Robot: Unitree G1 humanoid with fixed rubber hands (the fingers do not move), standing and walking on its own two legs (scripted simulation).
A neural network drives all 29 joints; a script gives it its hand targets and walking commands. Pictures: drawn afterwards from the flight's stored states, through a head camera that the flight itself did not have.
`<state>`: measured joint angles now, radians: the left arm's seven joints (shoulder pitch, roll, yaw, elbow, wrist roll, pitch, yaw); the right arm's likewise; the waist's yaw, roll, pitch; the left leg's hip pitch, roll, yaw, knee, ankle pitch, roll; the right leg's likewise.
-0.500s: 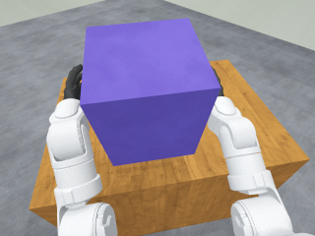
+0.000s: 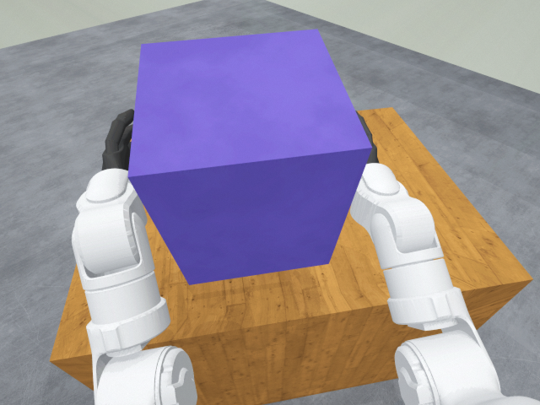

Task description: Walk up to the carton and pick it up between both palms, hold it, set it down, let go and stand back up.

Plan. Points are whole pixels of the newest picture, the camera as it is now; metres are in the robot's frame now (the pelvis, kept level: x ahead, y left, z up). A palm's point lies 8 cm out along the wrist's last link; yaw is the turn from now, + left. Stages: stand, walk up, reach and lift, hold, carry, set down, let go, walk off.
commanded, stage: hold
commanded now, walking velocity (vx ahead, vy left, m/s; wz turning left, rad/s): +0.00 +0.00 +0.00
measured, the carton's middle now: (247, 168) +0.38 +0.01 +0.19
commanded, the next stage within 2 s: none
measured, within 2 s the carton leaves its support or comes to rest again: neither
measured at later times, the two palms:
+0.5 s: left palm (123, 176) +0.35 +0.15 +0.22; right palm (365, 170) +0.35 -0.15 +0.19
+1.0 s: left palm (123, 176) +0.35 +0.16 +0.22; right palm (361, 168) +0.36 -0.14 +0.19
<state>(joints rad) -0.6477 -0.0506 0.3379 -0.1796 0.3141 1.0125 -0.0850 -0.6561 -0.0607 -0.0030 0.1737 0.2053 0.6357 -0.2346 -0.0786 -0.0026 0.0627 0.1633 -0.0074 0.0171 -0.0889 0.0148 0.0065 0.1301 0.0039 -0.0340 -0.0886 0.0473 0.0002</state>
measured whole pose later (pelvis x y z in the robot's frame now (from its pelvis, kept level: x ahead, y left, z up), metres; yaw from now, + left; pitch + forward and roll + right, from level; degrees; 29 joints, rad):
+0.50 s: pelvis -0.01 +0.00 +0.00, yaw +0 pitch -6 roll +0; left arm -0.68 -0.06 0.34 -0.18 0.34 1.05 -0.08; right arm -0.67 -0.07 -0.02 0.19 0.20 0.65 -0.22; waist -0.09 -0.01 0.08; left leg 0.17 -0.01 0.02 -0.09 0.03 0.01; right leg 0.13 0.00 -0.03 -0.09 0.06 0.01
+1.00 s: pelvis +0.00 +0.00 +0.00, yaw +0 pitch -6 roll +0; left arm -0.66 -0.06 0.34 -0.17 0.33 1.03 -0.09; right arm -0.67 -0.06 -0.01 0.19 0.19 0.64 -0.23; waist -0.08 0.00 0.07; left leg 0.17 -0.01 0.02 -0.09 0.02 0.01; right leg 0.13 0.00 -0.03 -0.09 0.05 0.00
